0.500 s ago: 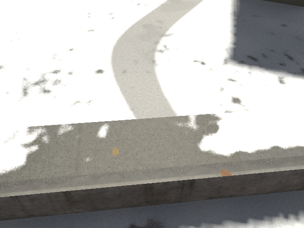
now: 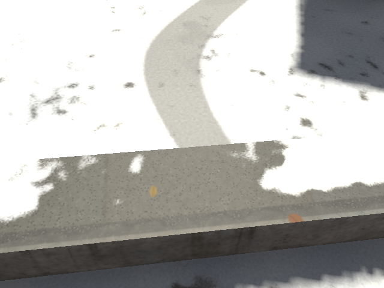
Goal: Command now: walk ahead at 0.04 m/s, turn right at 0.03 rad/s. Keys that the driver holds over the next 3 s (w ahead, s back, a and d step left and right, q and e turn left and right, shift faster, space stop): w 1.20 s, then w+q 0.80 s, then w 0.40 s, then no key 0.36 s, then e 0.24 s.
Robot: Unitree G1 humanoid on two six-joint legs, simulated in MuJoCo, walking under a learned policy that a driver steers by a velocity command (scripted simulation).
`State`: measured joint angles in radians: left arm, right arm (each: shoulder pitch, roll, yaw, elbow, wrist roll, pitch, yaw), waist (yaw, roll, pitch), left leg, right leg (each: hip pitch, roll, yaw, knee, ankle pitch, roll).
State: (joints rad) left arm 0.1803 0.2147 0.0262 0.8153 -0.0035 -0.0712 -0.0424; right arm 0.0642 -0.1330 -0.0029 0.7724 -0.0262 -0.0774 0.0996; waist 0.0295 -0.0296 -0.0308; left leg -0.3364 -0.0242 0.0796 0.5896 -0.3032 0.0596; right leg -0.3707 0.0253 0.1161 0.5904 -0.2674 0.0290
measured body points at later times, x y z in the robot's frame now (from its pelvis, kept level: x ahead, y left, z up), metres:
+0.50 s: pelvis +0.13 -0.05 +0.01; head +0.13 -0.05 +0.46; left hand -0.02 +0.14 -0.14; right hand +0.26 -0.26 -0.12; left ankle +0.13 +0.08 -0.37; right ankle +0.02 -0.14 -0.73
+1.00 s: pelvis +0.39 -0.06 +0.17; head +0.39 -0.06 +0.62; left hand +0.58 +0.14 +0.06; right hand +0.26 -0.24 +0.01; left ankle +0.32 +0.04 -0.56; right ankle +0.48 -0.20 -0.26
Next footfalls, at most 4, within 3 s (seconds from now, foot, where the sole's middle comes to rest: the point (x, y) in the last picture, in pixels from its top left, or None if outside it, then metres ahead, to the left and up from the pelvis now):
0.66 left None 0.36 0.04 -0.59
1.16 right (275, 184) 0.71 -0.21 -0.43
1.80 left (192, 114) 1.00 0.05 -0.43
2.28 right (213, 57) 1.35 -0.03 -0.43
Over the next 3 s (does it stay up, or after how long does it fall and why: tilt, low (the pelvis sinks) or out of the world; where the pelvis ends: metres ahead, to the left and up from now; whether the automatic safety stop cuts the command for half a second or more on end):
stays up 1.33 0.10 0.35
